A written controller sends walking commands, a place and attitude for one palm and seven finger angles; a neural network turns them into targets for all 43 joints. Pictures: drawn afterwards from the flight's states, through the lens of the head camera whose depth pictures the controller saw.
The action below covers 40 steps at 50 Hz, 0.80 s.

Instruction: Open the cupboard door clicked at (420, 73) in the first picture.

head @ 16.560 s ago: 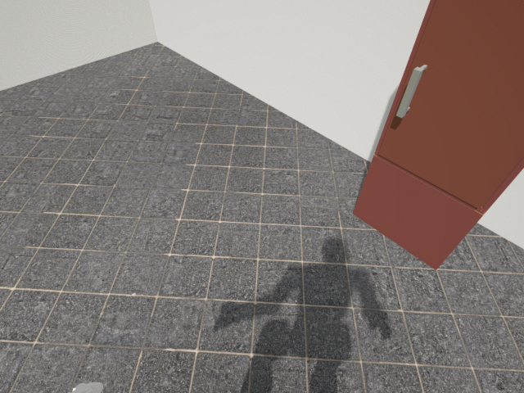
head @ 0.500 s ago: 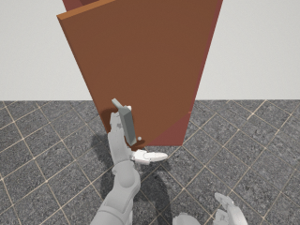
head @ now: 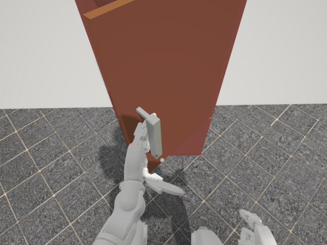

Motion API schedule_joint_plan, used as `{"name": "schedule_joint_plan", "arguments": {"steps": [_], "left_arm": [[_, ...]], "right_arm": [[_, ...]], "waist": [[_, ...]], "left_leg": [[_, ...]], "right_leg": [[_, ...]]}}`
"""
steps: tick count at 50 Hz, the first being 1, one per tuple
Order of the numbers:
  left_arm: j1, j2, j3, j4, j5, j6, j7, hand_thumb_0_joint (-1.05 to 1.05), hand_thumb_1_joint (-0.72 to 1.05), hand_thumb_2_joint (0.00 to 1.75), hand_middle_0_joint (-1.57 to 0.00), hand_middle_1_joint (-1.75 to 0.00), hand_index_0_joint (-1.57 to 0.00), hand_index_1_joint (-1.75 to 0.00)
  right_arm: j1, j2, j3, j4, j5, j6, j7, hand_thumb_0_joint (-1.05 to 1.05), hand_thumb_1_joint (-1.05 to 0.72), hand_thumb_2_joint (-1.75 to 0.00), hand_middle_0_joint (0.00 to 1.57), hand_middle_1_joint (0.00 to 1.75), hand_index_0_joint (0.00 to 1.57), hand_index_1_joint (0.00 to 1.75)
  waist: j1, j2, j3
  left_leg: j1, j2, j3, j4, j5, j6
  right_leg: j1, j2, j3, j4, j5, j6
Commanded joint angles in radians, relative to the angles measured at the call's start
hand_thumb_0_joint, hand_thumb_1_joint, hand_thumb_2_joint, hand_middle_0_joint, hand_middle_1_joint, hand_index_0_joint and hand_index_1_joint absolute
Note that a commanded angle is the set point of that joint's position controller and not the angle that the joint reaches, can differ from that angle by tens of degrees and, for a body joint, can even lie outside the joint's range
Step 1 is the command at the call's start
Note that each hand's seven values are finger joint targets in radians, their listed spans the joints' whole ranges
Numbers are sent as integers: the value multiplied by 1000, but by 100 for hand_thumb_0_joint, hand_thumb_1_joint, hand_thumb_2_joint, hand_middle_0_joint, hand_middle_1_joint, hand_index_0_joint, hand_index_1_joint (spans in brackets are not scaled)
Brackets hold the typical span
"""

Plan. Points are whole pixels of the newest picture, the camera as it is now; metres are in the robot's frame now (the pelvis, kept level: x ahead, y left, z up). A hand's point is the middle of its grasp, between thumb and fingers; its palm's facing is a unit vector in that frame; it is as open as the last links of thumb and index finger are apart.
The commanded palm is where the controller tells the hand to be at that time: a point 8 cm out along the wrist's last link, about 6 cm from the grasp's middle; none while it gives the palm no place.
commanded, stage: slide the hand sideways off the handle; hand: left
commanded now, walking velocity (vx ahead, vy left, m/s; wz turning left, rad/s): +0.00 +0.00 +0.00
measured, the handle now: (149, 134) +0.37 +0.05 +0.05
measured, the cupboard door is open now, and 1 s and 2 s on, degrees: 45 45 45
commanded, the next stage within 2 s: draw the hand back to the body in 0.88 s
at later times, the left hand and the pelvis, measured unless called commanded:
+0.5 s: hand (143, 181) +0.26 +0.06 +0.05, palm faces -0.04 -1.00 +0.01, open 16.3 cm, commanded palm +0.23 +0.12 +0.04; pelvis +0.01 -0.01 -0.01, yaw +0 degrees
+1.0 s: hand (124, 199) +0.22 +0.09 +0.05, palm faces -0.01 -1.00 -0.01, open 16.3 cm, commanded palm +0.20 +0.15 +0.05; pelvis +0.01 -0.02 -0.02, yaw +1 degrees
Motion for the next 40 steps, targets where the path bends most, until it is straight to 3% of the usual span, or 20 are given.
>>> {"name": "schedule_joint_plan", "arguments": {"steps": [1,2,5,19,30,34,38,39,40], "left_arm": [[-100,-56,-22,-281,56,-94,33,0,-50,30,-15,-30,-15,-30],[-77,-30,-2,-293,61,-94,34,0,-50,30,-15,-30,-15,-30],[-2,-14,8,-325,59,-95,29,0,-50,30,-15,-30,-15,-30],[195,33,1,-509,10,-98,-78,0,-50,30,-15,-30,-15,-30],[392,101,73,-606,-33,-85,-150,0,-50,30,-15,-30,-15,-30],[440,129,91,-652,-50,-93,-180,0,-50,30,-15,-30,-15,-30],[520,145,107,-669,-68,-111,-213,0,-50,30,-15,-30,-15,-30],[505,149,109,-676,-75,-114,-221,0,-50,30,-15,-30,-15,-30],[518,169,137,-676,-84,-117,-227,0,-50,30,-15,-30,-15,-30]], "right_arm": [[-56,-91,-33,-182,-1,-33,4,0,-90,-90,20,30,20,30],[-54,-95,-33,-189,-1,-28,3,0,-90,-90,20,30,20,30],[-61,-88,-30,-202,0,-20,0,0,-90,-90,20,30,20,30],[-67,-85,-18,-238,12,-38,-30,0,-90,-90,20,30,20,30],[-58,-83,-21,-270,15,-49,-45,0,-90,-90,20,30,20,30],[-52,-85,-22,-277,16,-57,-48,0,-90,-90,20,30,20,30],[-54,-86,-25,-282,19,-70,-51,0,-90,-90,20,30,20,30],[-50,-87,-25,-279,19,-73,-54,0,-90,-90,20,30,20,30],[-49,-87,-27,-276,19,-75,-56,0,-90,-90,20,30,20,30]], "waist": [[-9,-120,-280],[6,-121,-289],[13,-118,-270],[-7,-89,-229],[12,-88,-250],[3,-89,-241],[9,-83,-229],[-3,-93,-219],[4,-96,-218]], "left_leg": [[267,-40,-7,-139,124,34],[258,-40,-12,-145,124,32],[254,-41,2,-145,121,32],[245,-46,-10,-121,103,34],[221,-50,-4,-89,161,34],[196,-50,-2,-70,163,38],[174,-51,-3,-59,157,38],[165,-50,-5,-52,146,39],[150,-52,-3,-47,134,38]], "right_leg": [[66,37,-15,-196,228,-34],[81,39,-16,-188,219,-39],[91,39,-9,-197,231,-37],[61,39,-12,-182,226,-29],[104,42,0,-165,312,-26],[102,39,8,-161,331,-20],[94,40,10,-152,326,-20],[84,39,12,-154,319,-16],[90,39,20,-158,307,-16]]}}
